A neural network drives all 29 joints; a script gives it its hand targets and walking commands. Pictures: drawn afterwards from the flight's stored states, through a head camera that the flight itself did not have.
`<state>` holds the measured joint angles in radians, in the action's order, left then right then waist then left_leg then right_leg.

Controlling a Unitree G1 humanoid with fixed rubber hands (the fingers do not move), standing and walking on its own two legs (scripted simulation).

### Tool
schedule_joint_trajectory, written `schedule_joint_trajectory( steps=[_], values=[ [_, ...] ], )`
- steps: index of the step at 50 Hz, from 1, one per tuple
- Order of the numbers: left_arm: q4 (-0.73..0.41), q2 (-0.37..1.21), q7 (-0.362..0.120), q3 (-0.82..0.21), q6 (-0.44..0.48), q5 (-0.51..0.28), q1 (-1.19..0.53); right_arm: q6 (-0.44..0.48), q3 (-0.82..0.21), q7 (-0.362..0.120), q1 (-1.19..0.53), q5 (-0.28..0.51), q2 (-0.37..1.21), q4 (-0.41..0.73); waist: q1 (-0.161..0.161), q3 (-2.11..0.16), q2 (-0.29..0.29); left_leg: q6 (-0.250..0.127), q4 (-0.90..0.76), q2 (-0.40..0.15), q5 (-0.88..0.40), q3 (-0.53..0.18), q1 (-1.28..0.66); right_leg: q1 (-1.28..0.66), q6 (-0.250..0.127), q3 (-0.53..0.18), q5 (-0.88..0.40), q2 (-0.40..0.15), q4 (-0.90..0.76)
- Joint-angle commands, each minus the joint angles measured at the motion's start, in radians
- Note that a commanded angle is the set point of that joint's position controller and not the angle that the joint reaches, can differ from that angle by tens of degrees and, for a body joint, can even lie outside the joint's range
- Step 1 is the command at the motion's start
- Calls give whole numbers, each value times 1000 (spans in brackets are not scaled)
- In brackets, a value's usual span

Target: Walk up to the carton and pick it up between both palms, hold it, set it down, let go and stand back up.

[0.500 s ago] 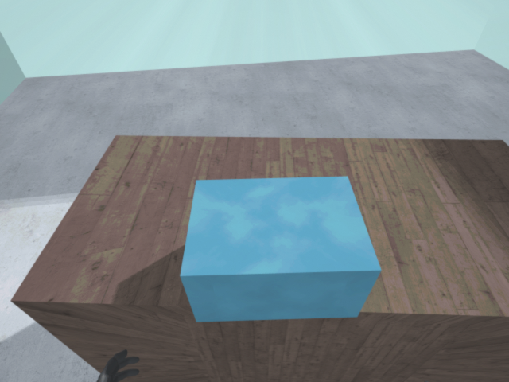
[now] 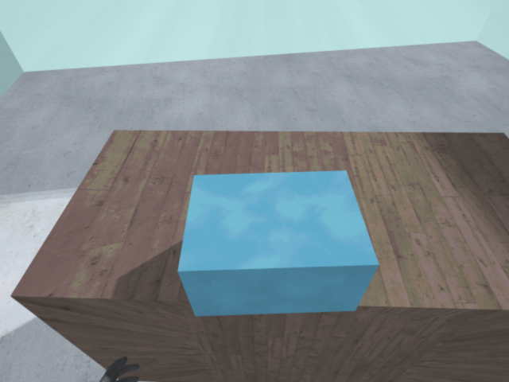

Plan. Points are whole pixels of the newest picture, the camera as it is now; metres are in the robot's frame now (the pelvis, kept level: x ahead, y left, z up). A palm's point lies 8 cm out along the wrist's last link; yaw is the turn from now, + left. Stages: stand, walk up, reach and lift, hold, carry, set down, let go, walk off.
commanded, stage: stand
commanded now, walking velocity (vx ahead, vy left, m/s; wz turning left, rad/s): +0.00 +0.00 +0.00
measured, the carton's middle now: (272, 241) +0.39 +0.01 -0.02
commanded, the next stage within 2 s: none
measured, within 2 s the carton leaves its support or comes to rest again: neither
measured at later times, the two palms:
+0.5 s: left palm out of the picture +0.11 +0.27 -0.10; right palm out of the picture +0.10 -0.28 -0.11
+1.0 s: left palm out of the picture +0.11 +0.27 -0.10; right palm out of the picture +0.10 -0.28 -0.11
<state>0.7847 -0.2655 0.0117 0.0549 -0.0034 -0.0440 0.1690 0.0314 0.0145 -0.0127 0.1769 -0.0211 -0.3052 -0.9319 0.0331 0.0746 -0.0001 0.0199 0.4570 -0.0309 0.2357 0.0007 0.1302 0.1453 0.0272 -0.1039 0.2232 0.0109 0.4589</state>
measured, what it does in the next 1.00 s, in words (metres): stands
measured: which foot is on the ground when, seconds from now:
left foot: down 0.00-1.00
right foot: down 0.00-1.00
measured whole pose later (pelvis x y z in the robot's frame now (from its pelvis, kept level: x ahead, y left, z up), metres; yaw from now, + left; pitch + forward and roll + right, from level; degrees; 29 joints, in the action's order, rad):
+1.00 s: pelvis +0.00 +0.00 +0.00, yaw +0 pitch -5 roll +0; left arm 0.80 -0.27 0.01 0.05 0.00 -0.04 0.17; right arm 0.03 0.01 -0.01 0.15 -0.02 -0.31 -0.97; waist 0.03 0.08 0.00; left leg 0.02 0.44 -0.03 0.23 0.00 0.12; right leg 0.15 0.02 -0.10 0.23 0.01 0.46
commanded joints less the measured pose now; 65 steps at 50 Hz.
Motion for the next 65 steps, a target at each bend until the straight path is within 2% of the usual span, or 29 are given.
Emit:
schedule_joint_trajectory(
  steps=[1, 5, 6, 7, 11, 12, 14, 18, 19, 20, 21, 23, 25, 29, 35, 39, 41, 48, 56, 59, 60, 65],
  values=[
    [25, -266, 7, 39, 45, 71, -54, 12, 73, 4, -62, 5, -233, 29, -37, -45, -102, -68, -116, -80, -78, -100, 19, 42, -60, -75, -79, -96, -134],
    [29, -277, 6, 41, 45, 70, -48, 11, 69, 3, -56, 9, -228, 19, -41, -46, -109, -65, -120, -79, -95, -96, 11, 46, -60, -75, -90, -101, -135],
    [33, -275, 5, 42, 46, 72, -45, 10, 72, 4, -61, 5, -241, 14, -33, -42, -95, -65, -120, -78, -91, -95, 8, 40, -54, -74, -80, -95, -140],
    [31, -281, 8, 42, 45, 74, -57, 7, 71, 3, -64, 4, -232, 17, -40, -46, -102, -65, -122, -80, -96, -95, 3, 46, -58, -70, -86, -100, -133],
    [37, -281, 7, 41, 44, 73, -55, 8, 72, 4, -75, 5, -235, 13, -32, -50, -121, -66, -116, -79, -105, -90, 5, 35, -55, -74, -99, -97, -145],
    [32, -281, 7, 40, 45, 74, -57, 10, 69, 3, -63, 8, -227, 14, -40, -50, -128, -62, -119, -78, -105, -87, -8, 37, -56, -72, -103, -99, -141],
    [39, -278, 7, 41, 47, 73, -53, 10, 70, 3, -73, 7, -231, 13, -38, -59, -100, -62, -113, -79, -125, -86, -11, 32, -56, -75, -124, -101, -140],
    [41, -276, 9, 39, 48, 73, -49, 5, 71, 3, -72, 9, -230, 5, -39, -41, -111, -61, -115, -81, -121, -85, -5, 47, -56, -75, -110, -107, -143],
    [38, -276, 9, 38, 46, 73, -51, 7, 68, 4, -69, 10, -224, 6, -41, -44, -137, -62, -114, -82, -108, -89, -11, 51, -57, -78, -102, -103, -148],
    [40, -269, 8, 37, 45, 72, -49, 7, 68, 6, -81, 7, -230, 5, -34, -64, -112, -65, -110, -80, -116, -85, -16, 35, -54, -74, -104, -102, -148],
    [42, -279, 8, 39, 45, 72, -51, 6, 70, 5, -70, 8, -237, 4, -42, -54, -120, -63, -119, -79, -105, -86, -12, 40, -55, -77, -102, -103, -150],
    [41, -273, 8, 37, 47, 72, -50, 7, 70, 3, -77, 8, -231, 1, -35, -46, -127, -61, -122, -83, -114, -89, -20, 54, -52, -75, -90, -101, -150],
    [47, -276, 10, 35, 48, 73, -51, 5, 72, 4, -82, 7, -239, -2, -35, -56, -109, -60, -117, -81, -118, -84, -21, 42, -55, -78, -97, -104, -151],
    [46, -281, 12, 38, 46, 72, -52, 6, 68, 2, -80, 8, -223, -2, -37, -60, -125, -62, -119, -83, -117, -84, -31, 49, -53, -78, -98, -102, -151],
    [46, -280, 10, 36, 47, 72, -56, 4, 70, 3, -93, 10, -238, -5, -36, -47, -109, -61, -119, -82, -106, -87, -15, 58, -55, -79, -88, -101, -153],
    [43, -274, 10, 32, 47, 72, -61, 3, 68, 4, -73, 9, -236, -10, -44, -39, -134, -63, -121, -80, -94, -87, -14, 62, -54, -77, -71, -103, -159],
    [48, -278, 10, 33, 47, 71, -57, 2, 67, 3, -85, 9, -233, -9, -38, -29, -115, -67, -128, -85, -95, -90, -7, 64, -55, -82, -58, -103, -159],
    [43, -281, 10, 33, 48, 71, -61, 5, 64, 0, -89, 8, -227, -5, -36, -58, -120, -65, -117, -82, -115, -82, -25, 43, -57, -80, -108, -105, -151],
    [46, -272, 9, 29, 47, 71, -59, 2, 65, 2, -84, 8, -232, -7, -35, -39, -141, -69, -123, -79, -62, -88, -14, 69, -56, -90, -31, -106, -174],
    [42, -282, 10, 32, 46, 73, -70, 3, 64, 1, -87, 10, -231, -4, -41, -58, -133, -64, -118, -81, -109, -84, -29, 55, -54, -81, -76, -101, -159],
    [42, -271, 10, 30, 47, 72, -64, 4, 67, 3, -95, 4, -239, -5, -32, -55, -108, -66, -114, -80, -107, -80, -21, 55, -58, -84, -84, -104, -155],
    [50, -278, 11, 29, 47, 73, -48, 3, 65, 4, -87, 10, -229, -6, -39, -51, -119, -68, -121, -81, -120, -86, -30, 54, -57, -74, -97, -98, -153]
  ],
)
